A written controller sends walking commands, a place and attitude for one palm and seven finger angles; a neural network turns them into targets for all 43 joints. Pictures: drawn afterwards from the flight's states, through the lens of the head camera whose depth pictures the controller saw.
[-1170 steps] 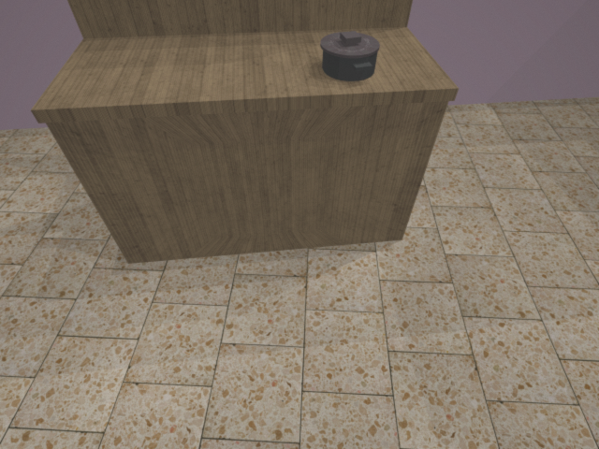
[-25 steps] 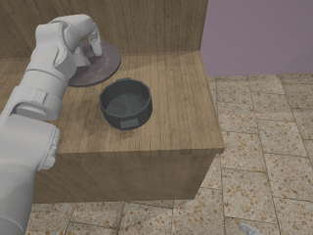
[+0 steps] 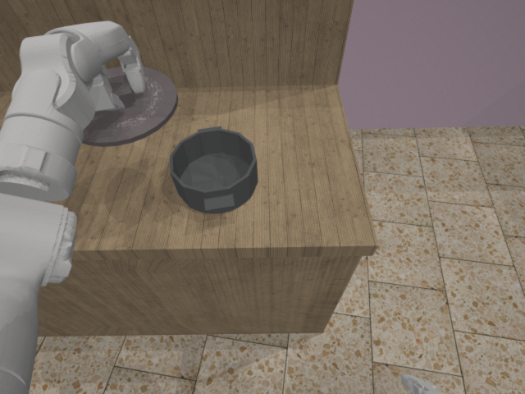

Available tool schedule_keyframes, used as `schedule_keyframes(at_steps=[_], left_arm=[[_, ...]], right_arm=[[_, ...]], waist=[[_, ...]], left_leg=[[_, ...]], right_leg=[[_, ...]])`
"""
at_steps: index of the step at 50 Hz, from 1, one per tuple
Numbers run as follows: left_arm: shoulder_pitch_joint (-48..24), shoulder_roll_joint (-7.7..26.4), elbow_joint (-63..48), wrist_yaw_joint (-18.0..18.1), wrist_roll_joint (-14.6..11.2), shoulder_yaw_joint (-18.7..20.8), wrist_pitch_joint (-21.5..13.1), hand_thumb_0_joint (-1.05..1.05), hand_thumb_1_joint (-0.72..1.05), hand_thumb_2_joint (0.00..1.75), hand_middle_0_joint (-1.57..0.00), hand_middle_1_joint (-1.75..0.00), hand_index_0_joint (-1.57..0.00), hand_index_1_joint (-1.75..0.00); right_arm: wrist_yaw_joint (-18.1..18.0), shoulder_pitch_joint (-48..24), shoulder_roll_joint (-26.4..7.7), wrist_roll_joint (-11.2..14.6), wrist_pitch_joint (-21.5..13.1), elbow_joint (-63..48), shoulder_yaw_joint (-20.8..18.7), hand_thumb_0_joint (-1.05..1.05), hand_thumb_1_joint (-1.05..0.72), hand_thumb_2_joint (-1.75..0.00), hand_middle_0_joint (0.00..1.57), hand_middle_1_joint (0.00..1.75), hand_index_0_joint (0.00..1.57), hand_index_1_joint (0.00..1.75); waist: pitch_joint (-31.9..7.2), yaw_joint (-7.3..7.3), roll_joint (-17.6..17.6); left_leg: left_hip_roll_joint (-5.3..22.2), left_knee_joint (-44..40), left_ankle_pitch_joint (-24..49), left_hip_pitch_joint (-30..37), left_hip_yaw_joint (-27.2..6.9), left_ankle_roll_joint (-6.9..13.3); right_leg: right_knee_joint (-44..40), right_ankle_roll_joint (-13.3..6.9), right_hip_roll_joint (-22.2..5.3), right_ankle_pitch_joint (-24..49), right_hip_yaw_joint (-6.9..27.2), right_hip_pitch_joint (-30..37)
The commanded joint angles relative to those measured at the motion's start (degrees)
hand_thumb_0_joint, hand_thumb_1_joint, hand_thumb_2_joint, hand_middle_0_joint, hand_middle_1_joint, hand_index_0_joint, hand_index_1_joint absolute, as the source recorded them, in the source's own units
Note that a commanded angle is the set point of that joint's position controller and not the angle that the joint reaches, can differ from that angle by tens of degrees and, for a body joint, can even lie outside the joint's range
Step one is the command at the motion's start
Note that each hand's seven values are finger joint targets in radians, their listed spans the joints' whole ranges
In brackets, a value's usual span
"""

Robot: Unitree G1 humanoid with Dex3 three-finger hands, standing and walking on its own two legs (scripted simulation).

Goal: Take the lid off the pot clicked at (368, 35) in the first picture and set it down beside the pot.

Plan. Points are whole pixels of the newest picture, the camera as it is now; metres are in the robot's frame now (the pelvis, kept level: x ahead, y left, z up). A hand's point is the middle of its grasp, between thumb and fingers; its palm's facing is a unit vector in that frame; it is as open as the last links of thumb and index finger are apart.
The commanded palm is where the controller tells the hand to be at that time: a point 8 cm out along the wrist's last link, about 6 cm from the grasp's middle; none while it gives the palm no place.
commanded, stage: move the lid sideways beside the pot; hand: left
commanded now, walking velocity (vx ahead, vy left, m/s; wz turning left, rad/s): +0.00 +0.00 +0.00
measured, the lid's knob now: (114, 91) +0.51 +0.23 +0.19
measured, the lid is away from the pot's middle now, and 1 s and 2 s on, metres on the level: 0.12 0.25 0.25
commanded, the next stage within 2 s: lower the lid onto the table in 1.10 s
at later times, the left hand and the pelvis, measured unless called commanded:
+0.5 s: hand (62, 100) +0.47 +0.28 +0.20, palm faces -0.32 -0.09 -0.94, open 6.9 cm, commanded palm +0.48 +0.28 +0.29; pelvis +0.00 +0.00 +0.00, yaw +0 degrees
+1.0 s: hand (23, 104) +0.46 +0.34 +0.20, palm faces -0.34 -0.10 -0.93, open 6.9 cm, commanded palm +0.49 +0.34 +0.29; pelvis +0.01 +0.01 +0.00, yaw +0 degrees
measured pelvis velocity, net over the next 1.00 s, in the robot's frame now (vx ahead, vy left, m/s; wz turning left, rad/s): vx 0.01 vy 0.01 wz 0.00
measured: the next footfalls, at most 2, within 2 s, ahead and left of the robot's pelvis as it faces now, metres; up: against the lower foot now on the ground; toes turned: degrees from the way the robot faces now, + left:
none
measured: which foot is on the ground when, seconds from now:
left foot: down 0.00-1.00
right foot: down 0.00-1.00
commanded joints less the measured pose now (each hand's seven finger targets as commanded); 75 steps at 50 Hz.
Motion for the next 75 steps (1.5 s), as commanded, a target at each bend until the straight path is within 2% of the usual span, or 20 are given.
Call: schedule_keyframes(at_steps=[1, 6, 10, 14, 15, 24, 27, 30, 34, 37, 40, 44, 48, 55, 61, 62, 66, 70, 73, 75], left_arm=[[-37.97, 18.17, -15.24, 3.95, 2.10, 6.54, -1.04, 0.00, 0.60, 1.03, -0.72, -1.01, -0.88, -1.07], [-33.71, 24.87, -13.37, 3.30, 1.87, 11.23, -2.60, 0.00, 0.60, 1.03, -0.72, -1.01, -0.88, -1.07], [-33.68, 20.25, -13.53, 2.16, 0.98, 6.31, -2.78, 0.00, 0.60, 1.03, -0.72, -1.01, -0.88, -1.07], [-34.96, 25.41, -14.82, 1.80, 1.36, 9.54, -4.23, 0.00, 0.60, 1.03, -0.72, -1.01, -0.88, -1.07], [-33.79, 25.24, -14.32, 1.92, 0.90, 8.96, -4.40, 0.00, 0.60, 1.03, -0.72, -1.01, -0.88, -1.07], [-34.94, 27.12, -13.21, 1.31, 0.50, 9.23, -7.13, 0.00, 0.60, 1.03, -0.72, -1.01, -0.88, -1.07], [-35.81, 28.04, -16.81, 1.46, 0.73, 10.05, -8.07, 0.00, 0.60, 1.03, -0.72, -1.01, -0.88, -1.07], [-30.73, 31.17, -14.14, 1.49, 0.12, 13.16, -8.59, 0.00, 0.60, 1.03, -0.72, -1.01, -0.88, -1.07], [-30.13, 29.27, -9.28, 0.49, -0.01, 10.96, -8.24, 0.00, 0.60, 1.03, -0.72, -1.01, -0.88, -1.07], [-33.99, 31.34, -15.65, 0.66, 1.35, 11.85, -9.25, 0.00, 0.60, 1.03, -0.72, -1.01, -0.88, -1.07], [-30.62, 33.13, -14.53, 0.55, 0.56, 13.69, -9.92, 0.00, 0.60, 1.03, -0.72, -1.01, -0.88, -1.07], [-29.64, 33.33, -8.76, -0.42, -0.32, 13.29, -10.47, 0.00, 0.60, 1.03, -0.72, -1.01, -0.88, -1.07], [-33.93, 35.59, -13.99, 0.14, 1.23, 13.52, -11.75, 0.00, 0.60, 1.03, -0.72, -1.01, -0.88, -1.07], [-30.89, 31.84, -12.48, -0.63, -1.04, 11.76, -12.39, 0.00, 0.60, 1.03, -0.72, -1.01, -0.88, -1.07], [-33.25, 34.15, -14.89, -0.86, -0.72, 13.63, -12.10, 0.00, 0.60, 1.03, -0.72, -1.01, -0.88, -1.07], [-33.27, 30.34, -12.77, -1.14, -0.73, 10.74, -11.68, 0.00, 0.60, 1.03, -0.72, -1.01, -0.88, -1.07], [-31.27, 33.13, -13.66, -0.85, -0.15, 13.28, -11.34, 0.00, 0.60, 1.03, -0.72, -1.01, -0.88, -1.07], [-30.08, 30.18, -12.56, -0.62, -0.27, 11.40, -11.23, 0.00, 0.60, 1.03, -0.72, -1.01, -0.88, -1.07], [-29.62, 33.43, -10.69, -0.16, 0.38, 13.99, -11.62, 0.00, 0.60, 1.03, -0.72, -1.01, -0.88, -1.07], [-30.54, 33.08, -12.46, 0.38, 0.19, 13.73, -11.85, 0.00, 0.60, 1.03, -0.72, -1.01, -0.88, -1.07]], right_arm=[[-0.52, -0.37, -8.50, 0.03, -1.72, -6.10, -2.96, 0.00, -0.90, -0.90, 0.20, 0.30, 0.20, 0.30], [-0.63, 0.32, -8.95, 0.25, -1.31, -6.57, -2.81, 0.00, -0.90, -0.90, 0.20, 0.30, 0.20, 0.30], [-0.59, -0.18, -9.29, 0.99, -0.79, -6.62, -3.17, 0.00, -0.90, -0.90, 0.20, 0.30, 0.20, 0.30], [-0.99, 0.55, -9.47, 0.91, -0.75, -6.47, -3.10, 0.00, -0.90, -0.90, 0.20, 0.30, 0.20, 0.30], [-1.04, 0.30, -9.73, 1.11, -0.61, -6.69, -3.13, 0.00, -0.90, -0.90, 0.20, 0.30, 0.20, 0.30], [-1.82, 2.09, -9.90, 1.25, -1.14, -5.13, -2.94, 0.00, -0.90, -0.90, 0.20, 0.30, 0.20, 0.30], [-1.62, 2.06, -9.96, 0.91, -1.39, -5.33, -3.21, 0.00, -0.90, -0.90, 0.20, 0.30, 0.20, 0.30], [-1.43, 2.84, -10.38, 0.95, -1.41, -5.37, -3.26, 0.00, -0.90, -0.90, 0.20, 0.30, 0.20, 0.30], [-1.14, 3.48, -10.39, 1.31, -0.36, -4.75, -2.92, 0.00, -0.90, -0.90, 0.20, 0.30, 0.20, 0.30], [-0.82, 2.59, -10.43, 0.82, -0.36, -5.47, -3.19, 0.00, -0.90, -0.90, 0.20, 0.30, 0.20, 0.30], [-0.85, 3.39, -10.66, 0.91, -0.40, -5.46, -3.34, 0.00, -0.90, -0.90, 0.20, 0.30, 0.20, 0.30], [-1.14, 4.31, -10.61, 1.25, 0.40, -4.76, -2.85, 0.00, -0.90, -0.90, 0.20, 0.30, 0.20, 0.30], [-1.19, 4.60, -10.94, 1.03, 0.43, -4.80, -2.89, 0.00, -0.90, -0.90, 0.20, 0.30, 0.20, 0.30], [-1.26, 5.29, -10.95, 0.94, 0.06, -4.30, -3.36, 0.00, -0.90, -0.90, 0.20, 0.30, 0.20, 0.30], [-0.70, 5.29, -11.33, 0.49, 0.08, -3.82, -3.55, 0.00, -0.90, -0.90, 0.20, 0.30, 0.20, 0.30], [-0.58, 5.49, -10.98, 0.63, -0.12, -3.59, -3.57, 0.00, -0.90, -0.90, 0.20, 0.30, 0.20, 0.30], [0.02, 5.51, -11.29, 0.43, 0.09, -4.06, -3.52, 0.00, -0.90, -0.90, 0.20, 0.30, 0.20, 0.30], [0.24, 5.65, -11.04, 0.70, 0.15, -4.19, -3.80, 0.00, -0.90, -0.90, 0.20, 0.30, 0.20, 0.30], [0.09, 5.99, -10.90, 0.55, 0.33, -4.59, -3.38, 0.00, -0.90, -0.90, 0.20, 0.30, 0.20, 0.30], [-0.06, 5.49, -10.90, 0.51, 0.18, -4.96, -3.66, 0.00, -0.90, -0.90, 0.20, 0.30, 0.20, 0.30]], waist=[[-28.70, -0.52, 1.73], [-28.92, 0.25, -0.94], [-25.65, -0.77, 1.64], [-27.36, -0.42, 0.94], [-27.06, -0.78, 3.80], [-25.56, -0.91, 3.13], [-28.02, -0.81, 6.90], [-27.88, -0.34, 6.07], [-24.02, -0.82, 1.74], [-28.08, -0.55, 7.42], [-28.46, -0.32, 6.90], [-25.35, -0.79, 1.27], [-27.59, -0.66, 7.61], [-26.84, -1.18, 7.99], [-29.04, -0.70, 8.52], [-26.49, -1.44, 8.87], [-28.67, -0.42, 6.39], [-27.12, -0.83, 6.48], [-27.92, -0.67, 3.52], [-28.97, -0.72, 6.13]], left_leg=[[1.39, 1.63, 28.94, 15.06, -3.41, -1.28], [1.34, 1.87, 28.82, 12.37, -2.64, -0.02], [1.44, 1.95, 27.63, 12.64, -2.47, 0.21], [1.53, 1.90, 25.21, 12.78, -2.21, 0.78], [1.51, 2.29, 26.96, 13.17, -2.49, 0.37], [1.96, 2.41, 25.87, 13.45, -2.51, 0.79], [2.26, 3.39, 32.83, 17.24, -3.58, -0.18], [2.26, 4.11, 36.24, 16.91, -3.89, -0.28], [2.34, 3.27, 29.69, 12.63, -2.80, 0.56], [2.52, 4.46, 37.89, 17.43, -4.21, -0.64], [2.66, 5.02, 40.61, 18.23, -4.74, -0.93], [2.42, 4.33, 31.48, 12.94, -2.97, 0.90], [2.83, 4.72, 36.78, 16.72, -3.99, -0.44], [2.88, 5.65, 40.05, 18.96, -4.81, -0.74], [3.06, 5.79, 43.82, 20.50, -6.17, -1.38], [2.88, 6.04, 43.17, 20.02, -6.03, -1.50], [2.77, 5.92, 42.96, 18.42, -5.82, -1.45], [2.83, 6.55, 44.85, 18.60, -6.17, -1.75], [2.62, 6.23, 38.87, 15.92, -5.18, -0.85], [2.51, 6.46, 40.88, 17.14, -5.37, -1.27]], right_leg=[[0.95, -4.26, 3.17, 17.50, 0.07, 8.35], [1.30, -4.01, 2.96, 20.64, 0.50, 11.83], [0.41, -4.01, 3.04, 18.78, -0.04, 8.65], [0.39, -3.79, 3.09, 18.21, 0.30, 10.31], [0.46, -4.11, 3.16, 17.87, 0.11, 9.08], [-0.19, -3.66, 3.35, 16.89, -0.27, 8.43], [0.15, -3.80, 3.71, 17.19, -0.25, 6.84], [0.21, -3.87, 3.81, 18.69, -0.33, 7.12], [0.04, -3.39, 3.64, 17.37, -0.81, 6.88], [0.66, -3.74, 4.02, 17.94, -0.52, 5.70], [0.48, -3.66, 4.21, 17.81, -0.73, 5.41], [0.25, -3.05, 3.72, 17.32, -0.84, 6.93], [0.37, -3.55, 4.07, 16.34, -1.00, 5.15], [-0.24, -3.33, 4.34, 15.57, -1.38, 2.49], [0.81, -3.19, 4.59, 16.08, -1.25, 2.63], [0.38, -3.23, 4.79, 15.07, -1.50, 0.88], [1.22, -3.20, 4.63, 16.85, -1.17, 3.22], [1.12, -3.33, 4.87, 17.03, -1.48, 1.79], [1.27, -3.15, 4.61, 16.56, -1.10, 3.86], [1.36, -3.47, 4.51, 17.20, -1.06, 3.40]])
